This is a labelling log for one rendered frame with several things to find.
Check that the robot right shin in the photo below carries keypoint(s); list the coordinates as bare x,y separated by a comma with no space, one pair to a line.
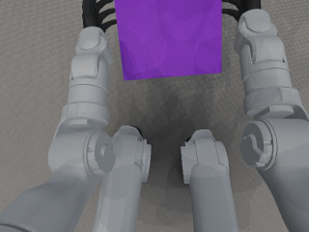
219,147

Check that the robot right upper arm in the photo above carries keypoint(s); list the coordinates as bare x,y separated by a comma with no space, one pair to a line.
279,149

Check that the left robot forearm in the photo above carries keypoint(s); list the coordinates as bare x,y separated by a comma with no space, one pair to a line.
86,108

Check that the robot left hand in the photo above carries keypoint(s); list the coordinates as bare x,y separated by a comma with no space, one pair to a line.
91,16

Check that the robot left upper arm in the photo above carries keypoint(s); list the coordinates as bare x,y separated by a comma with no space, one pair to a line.
77,161

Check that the right robot thigh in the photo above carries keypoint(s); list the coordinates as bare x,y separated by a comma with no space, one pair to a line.
213,207

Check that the robot right hand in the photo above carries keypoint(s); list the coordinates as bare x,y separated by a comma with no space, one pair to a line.
242,5

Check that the carton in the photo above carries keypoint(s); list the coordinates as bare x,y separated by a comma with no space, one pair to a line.
168,38

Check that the right robot forearm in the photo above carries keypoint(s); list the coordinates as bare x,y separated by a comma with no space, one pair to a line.
264,70

